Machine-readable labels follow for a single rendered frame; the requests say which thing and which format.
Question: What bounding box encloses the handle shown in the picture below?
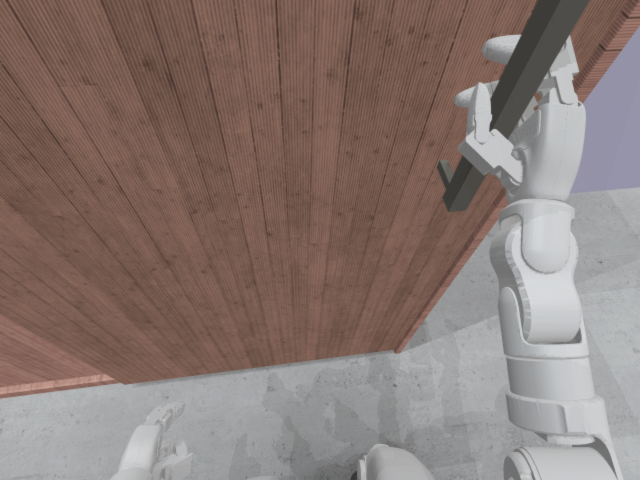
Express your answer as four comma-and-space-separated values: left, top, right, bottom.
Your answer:
437, 0, 590, 212

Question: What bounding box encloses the robot right forearm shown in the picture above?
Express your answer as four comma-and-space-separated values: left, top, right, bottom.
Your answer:
489, 199, 624, 480

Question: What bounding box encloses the right robot upper arm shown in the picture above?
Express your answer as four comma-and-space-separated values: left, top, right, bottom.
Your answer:
503, 447, 617, 480

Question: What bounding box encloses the wardrobe door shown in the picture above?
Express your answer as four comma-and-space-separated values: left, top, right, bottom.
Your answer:
0, 314, 104, 387
0, 0, 628, 385

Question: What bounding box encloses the robot left hand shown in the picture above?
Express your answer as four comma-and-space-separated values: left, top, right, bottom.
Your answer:
117, 401, 193, 480

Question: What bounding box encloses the right robot thigh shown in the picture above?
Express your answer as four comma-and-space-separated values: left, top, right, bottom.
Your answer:
357, 447, 434, 480

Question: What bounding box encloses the right robot shin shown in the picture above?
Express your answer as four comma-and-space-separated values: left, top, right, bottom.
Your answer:
369, 444, 389, 452

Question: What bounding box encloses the robot right hand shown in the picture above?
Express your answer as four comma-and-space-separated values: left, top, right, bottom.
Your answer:
453, 35, 586, 205

